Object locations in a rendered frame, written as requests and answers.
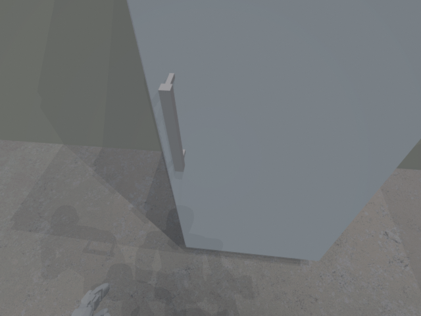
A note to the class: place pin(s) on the robot left hand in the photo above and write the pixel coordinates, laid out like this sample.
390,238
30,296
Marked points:
90,302

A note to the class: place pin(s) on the fridge door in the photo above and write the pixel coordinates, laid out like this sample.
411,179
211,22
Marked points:
293,113

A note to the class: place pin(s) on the handle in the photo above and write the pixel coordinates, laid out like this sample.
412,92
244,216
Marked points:
166,94

